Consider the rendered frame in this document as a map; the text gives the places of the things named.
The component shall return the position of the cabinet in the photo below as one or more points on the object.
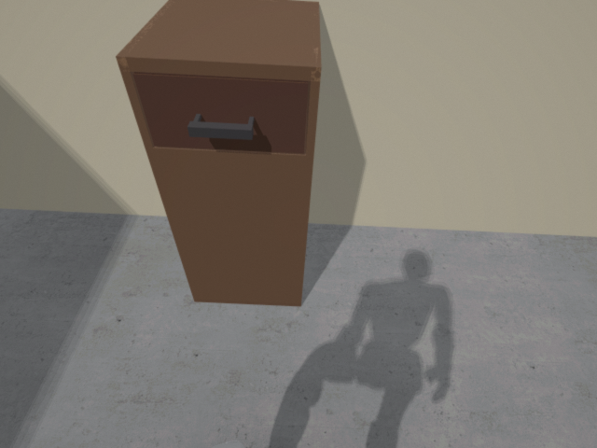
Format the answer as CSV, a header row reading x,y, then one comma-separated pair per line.
x,y
239,218

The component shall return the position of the drawer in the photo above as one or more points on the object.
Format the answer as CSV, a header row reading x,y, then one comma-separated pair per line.
x,y
171,101

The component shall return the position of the handle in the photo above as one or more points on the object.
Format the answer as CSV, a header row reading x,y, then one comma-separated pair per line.
x,y
198,128

